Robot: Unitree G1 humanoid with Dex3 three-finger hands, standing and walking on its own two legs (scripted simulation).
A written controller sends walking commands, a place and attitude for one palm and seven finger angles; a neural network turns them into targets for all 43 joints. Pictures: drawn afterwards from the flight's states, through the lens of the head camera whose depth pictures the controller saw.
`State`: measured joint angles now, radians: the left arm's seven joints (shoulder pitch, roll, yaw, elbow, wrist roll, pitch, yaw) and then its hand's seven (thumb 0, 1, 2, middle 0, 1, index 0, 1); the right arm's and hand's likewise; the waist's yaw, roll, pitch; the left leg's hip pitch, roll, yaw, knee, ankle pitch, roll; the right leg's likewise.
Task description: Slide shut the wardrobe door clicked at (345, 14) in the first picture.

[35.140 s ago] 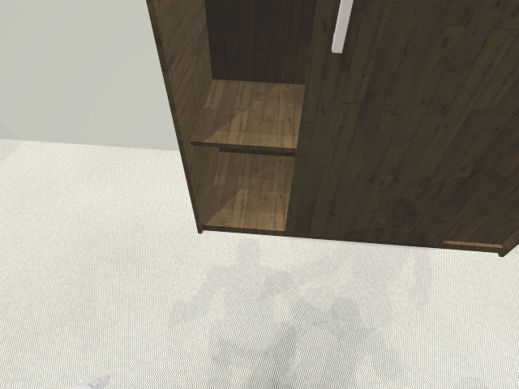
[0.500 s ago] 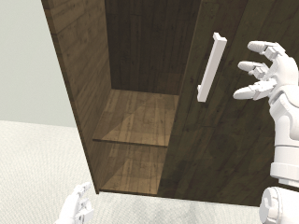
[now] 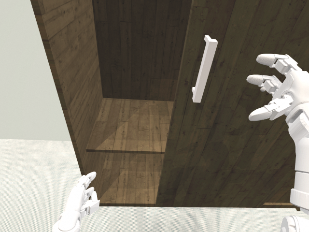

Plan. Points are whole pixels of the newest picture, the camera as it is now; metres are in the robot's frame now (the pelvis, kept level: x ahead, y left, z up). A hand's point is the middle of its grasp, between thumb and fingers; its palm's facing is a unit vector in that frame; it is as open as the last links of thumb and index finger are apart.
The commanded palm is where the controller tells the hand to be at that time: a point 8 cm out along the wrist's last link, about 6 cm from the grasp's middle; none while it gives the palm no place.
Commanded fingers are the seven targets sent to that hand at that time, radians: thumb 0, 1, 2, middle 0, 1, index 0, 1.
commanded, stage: draw the hand back to the body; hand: right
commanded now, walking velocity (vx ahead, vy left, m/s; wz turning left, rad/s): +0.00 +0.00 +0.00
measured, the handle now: (201, 70) +0.50 -0.13 +0.24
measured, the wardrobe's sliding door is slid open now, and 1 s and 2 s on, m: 0.38 0.38 0.38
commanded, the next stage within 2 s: step back with the hand held close in 1.60 s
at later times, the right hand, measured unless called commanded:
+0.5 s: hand (275, 124) +0.26 -0.23 +0.24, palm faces +0.05 +0.99 -0.09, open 14.7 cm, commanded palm +0.22 -0.28 +0.24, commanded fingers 0.00 0.37 -0.29 0.24 1.04 0.24 1.04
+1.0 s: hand (284, 150) +0.23 -0.26 +0.20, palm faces +0.38 +0.86 -0.33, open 11.0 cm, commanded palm +0.18 -0.31 +0.20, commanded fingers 0.00 -0.54 -0.73 0.21 0.51 0.21 0.51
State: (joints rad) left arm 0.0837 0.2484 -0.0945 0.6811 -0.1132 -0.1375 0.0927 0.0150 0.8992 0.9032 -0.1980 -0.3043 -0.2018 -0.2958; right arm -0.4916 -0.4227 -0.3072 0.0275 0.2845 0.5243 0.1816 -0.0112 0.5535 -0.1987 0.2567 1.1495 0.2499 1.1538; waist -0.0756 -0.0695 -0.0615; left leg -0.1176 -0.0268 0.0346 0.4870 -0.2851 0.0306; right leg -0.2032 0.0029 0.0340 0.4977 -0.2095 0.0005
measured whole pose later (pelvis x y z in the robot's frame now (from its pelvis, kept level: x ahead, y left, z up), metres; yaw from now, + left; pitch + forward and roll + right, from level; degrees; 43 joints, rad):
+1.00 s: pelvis +0.02 -0.02 +0.01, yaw +2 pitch -5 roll +1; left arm 0.21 0.22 -0.02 0.71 -0.01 -0.11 0.05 0.02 0.90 0.90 -0.20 -0.30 -0.20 -0.30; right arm 0.34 -0.36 -0.32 -0.36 0.10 -0.15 -0.06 0.00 -0.18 -0.56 0.24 0.72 0.23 0.72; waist -0.06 -0.06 0.00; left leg -0.05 -0.02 -0.01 0.38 -0.24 0.00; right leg -0.15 0.01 -0.01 0.44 -0.21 -0.03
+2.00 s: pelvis +0.00 -0.04 +0.00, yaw +4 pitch +0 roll +2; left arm 0.19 0.24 0.01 0.62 -0.01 -0.03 0.08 0.01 0.90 0.90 -0.20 -0.30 -0.20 -0.30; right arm 0.50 -0.38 -0.35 -0.37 0.05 -0.18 -0.08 0.02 -0.89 -0.90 0.21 0.30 0.21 0.30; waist -0.03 -0.07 -0.03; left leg -0.18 -0.02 -0.03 0.40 -0.22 -0.02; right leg -0.27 0.00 -0.03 0.48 -0.20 -0.04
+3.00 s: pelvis -0.16 -0.06 -0.02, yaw -1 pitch -3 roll +0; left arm 0.23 0.18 0.01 0.69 0.02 -0.08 0.06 0.01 0.90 0.90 -0.20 -0.30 -0.20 -0.30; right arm 0.45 -0.40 -0.42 -0.52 0.01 -0.28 -0.14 0.01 -0.89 -0.90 0.22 0.30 0.21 0.31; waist -0.06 0.09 0.00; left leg -0.40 0.00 -0.11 0.58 -0.14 -0.03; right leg -0.53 0.03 -0.02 1.01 -0.48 0.01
